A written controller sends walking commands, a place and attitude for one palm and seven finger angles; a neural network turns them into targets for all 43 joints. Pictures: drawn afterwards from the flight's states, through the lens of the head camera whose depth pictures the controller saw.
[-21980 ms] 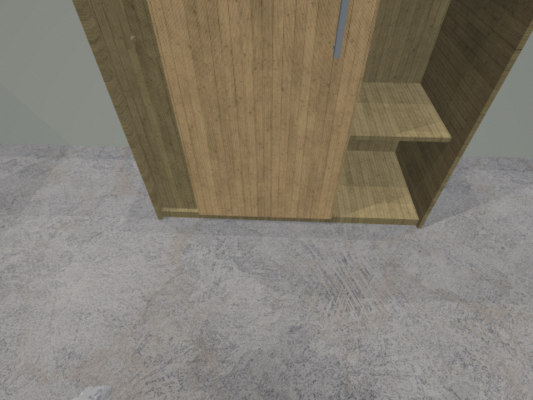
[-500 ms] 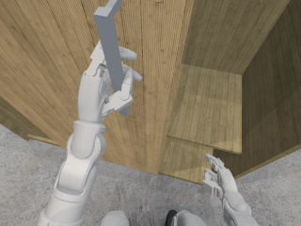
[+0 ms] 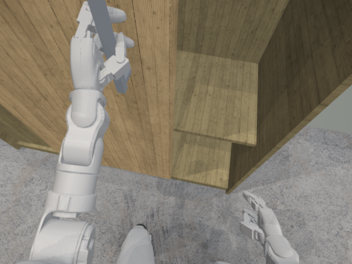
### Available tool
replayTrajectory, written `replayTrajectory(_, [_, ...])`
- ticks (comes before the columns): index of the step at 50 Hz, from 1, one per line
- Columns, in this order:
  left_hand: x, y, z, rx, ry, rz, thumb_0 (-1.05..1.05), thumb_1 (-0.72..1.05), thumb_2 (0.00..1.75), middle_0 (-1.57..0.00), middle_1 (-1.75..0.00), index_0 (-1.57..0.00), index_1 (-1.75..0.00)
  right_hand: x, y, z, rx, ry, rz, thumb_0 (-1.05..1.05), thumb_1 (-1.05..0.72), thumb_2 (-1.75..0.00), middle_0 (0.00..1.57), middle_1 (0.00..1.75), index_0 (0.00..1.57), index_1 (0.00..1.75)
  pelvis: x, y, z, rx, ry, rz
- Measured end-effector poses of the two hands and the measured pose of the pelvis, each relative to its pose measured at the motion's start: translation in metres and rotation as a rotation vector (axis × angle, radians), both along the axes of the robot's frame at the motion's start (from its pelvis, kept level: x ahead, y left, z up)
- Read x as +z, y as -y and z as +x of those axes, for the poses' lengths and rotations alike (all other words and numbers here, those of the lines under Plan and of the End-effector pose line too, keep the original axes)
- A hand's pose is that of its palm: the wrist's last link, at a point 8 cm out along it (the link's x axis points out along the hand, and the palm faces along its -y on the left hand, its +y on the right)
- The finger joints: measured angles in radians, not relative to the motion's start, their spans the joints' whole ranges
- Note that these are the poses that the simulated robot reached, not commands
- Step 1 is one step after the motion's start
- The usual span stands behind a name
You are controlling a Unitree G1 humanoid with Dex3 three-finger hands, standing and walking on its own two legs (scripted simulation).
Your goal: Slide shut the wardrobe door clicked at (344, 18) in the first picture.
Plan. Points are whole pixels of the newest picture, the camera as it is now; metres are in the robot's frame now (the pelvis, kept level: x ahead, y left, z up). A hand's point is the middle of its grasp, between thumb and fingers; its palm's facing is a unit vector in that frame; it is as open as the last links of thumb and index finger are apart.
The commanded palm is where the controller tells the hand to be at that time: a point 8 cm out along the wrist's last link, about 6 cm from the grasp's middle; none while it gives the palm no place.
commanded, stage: stop walking and hold the door there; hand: left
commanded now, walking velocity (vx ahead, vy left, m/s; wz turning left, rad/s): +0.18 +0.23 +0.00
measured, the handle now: (113, 36) +0.44 +0.22 +0.20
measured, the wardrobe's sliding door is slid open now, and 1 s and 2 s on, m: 0.32 0.32 0.32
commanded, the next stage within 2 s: loosen the grip on the handle in 0.92 s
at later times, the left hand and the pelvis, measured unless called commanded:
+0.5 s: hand (124, 60) +0.39 +0.18 +0.20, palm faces +0.32 -0.94 -0.12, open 6.1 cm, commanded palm +0.36 +0.21 +0.17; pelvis -0.02 -0.03 +0.01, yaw -3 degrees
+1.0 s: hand (123, 62) +0.39 +0.18 +0.20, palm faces +0.28 -0.95 -0.14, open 6.1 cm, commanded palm +0.35 +0.23 +0.20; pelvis -0.01 -0.01 +0.02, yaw -3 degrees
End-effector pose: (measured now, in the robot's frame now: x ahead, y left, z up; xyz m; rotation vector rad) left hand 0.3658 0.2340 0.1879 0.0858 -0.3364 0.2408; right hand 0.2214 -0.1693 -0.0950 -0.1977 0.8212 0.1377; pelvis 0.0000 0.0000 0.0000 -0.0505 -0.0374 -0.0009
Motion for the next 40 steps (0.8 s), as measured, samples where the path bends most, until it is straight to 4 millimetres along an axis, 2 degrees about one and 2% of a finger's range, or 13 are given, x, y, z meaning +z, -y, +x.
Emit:
replayTrajectory(4, [0.007, 0.0, -0.005, 0.072, -0.065, 0.118, -0.05, 0.76, 0.82, -0.45, -1.4, -0.23, -1.38, -0.008, 0.042, -0.026, -0.128, 0.024, 0.041, 0.01, -0.9, -0.9, 0.2, 0.3, 0.2, 0.3, -0.002, 0.023, -0.015, 0.003, 0.011, -0.013])
replayTrajectory(8, [0.013, 0.002, -0.01, 0.118, -0.166, 0.135, -0.05, 0.75, 0.8, -0.45, -1.4, -0.24, -1.37, -0.006, 0.091, -0.065, -0.253, 0.007, -0.015, 0.01, -0.91, -0.9, 0.2, 0.3, 0.2, 0.29, 0.007, 0.029, -0.016, -0.008, -0.01, 0.051])
replayTrajectory(12, [0.014, 0.006, -0.011, 0.135, -0.198, 0.067, -0.03, 0.77, 0.81, -0.45, -1.4, -0.25, -1.36, -0.001, 0.132, -0.102, -0.327, -0.016, -0.131, 0.01, -0.91, -0.9, 0.2, 0.29, 0.2, 0.29, 0.009, 0.031, -0.013, -0.016, -0.025, 0.062])
replayTrajectory(15, [0.014, 0.007, -0.011, 0.123, -0.197, 0.027, -0.01, 0.78, 0.82, -0.45, -1.4, -0.24, -1.35, 0.005, 0.154, -0.126, -0.385, -0.037, -0.193, 0.01, -0.91, -0.9, 0.19, 0.29, 0.19, 0.29, 0.007, 0.032, -0.015, -0.013, -0.023, 0.051])
replayTrajectory(18, [0.014, 0.009, -0.012, 0.112, -0.204, 0.005, -0.01, 0.8, 0.84, -0.45, -1.4, -0.21, -1.34, 0.015, 0.165, -0.143, -0.419, -0.039, -0.231, 0.01, -0.91, -0.9, 0.19, 0.29, 0.19, 0.29, 0.009, 0.033, -0.018, -0.032, -0.025, 0.044])
replayTrajectory(23, [0.015, 0.008, -0.012, 0.102, -0.216, 0.011, 0.0, 0.8, 0.84, -0.45, -1.4, -0.2, -1.34, 0.019, 0.163, -0.158, -0.452, -0.032, -0.24, 0.01, -0.91, -0.9, 0.19, 0.29, 0.19, 0.29, 0.012, 0.031, -0.023, -0.043, -0.037, 0.038])
replayTrajectory(28, [0.015, 0.007, -0.013, 0.089, -0.219, 0.018, -0.01, 0.8, 0.83, -0.45, -1.39, -0.2, -1.34, 0.013, 0.143, -0.163, -0.448, -0.046, -0.204, 0.01, -0.91, -0.9, 0.19, 0.29, 0.19, 0.29, 0.013, 0.027, -0.024, -0.048, -0.051, 0.038])
replayTrajectory(35, [0.014, 0.005, -0.012, 0.072, -0.213, 0.031, -0.01, 0.79, 0.83, -0.45, -1.39, -0.21, -1.34, 0.003, 0.11, -0.154, -0.411, -0.061, -0.14, 0.01, -0.91, -0.9, 0.2, 0.29, 0.2, 0.29, 0.015, 0.02, -0.021, -0.051, -0.067, 0.039])
replayTrajectory(40, [0.014, 0.004, -0.012, 0.061, -0.206, 0.041, -0.01, 0.78, 0.84, -0.45, -1.4, -0.21, -1.34, 0.001, 0.096, -0.143, -0.385, -0.058, -0.117, 0.01, -0.9, -0.9, 0.2, 0.3, 0.2, 0.29, 0.015, 0.016, -0.017, -0.051, -0.076, 0.04])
